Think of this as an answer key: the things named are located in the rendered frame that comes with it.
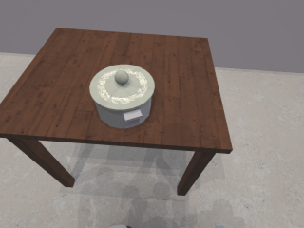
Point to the lid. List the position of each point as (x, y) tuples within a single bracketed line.
[(115, 97)]

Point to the table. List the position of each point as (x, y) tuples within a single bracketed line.
[(51, 100)]

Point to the pot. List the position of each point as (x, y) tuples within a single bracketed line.
[(124, 119)]

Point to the knob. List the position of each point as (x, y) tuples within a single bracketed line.
[(121, 77)]

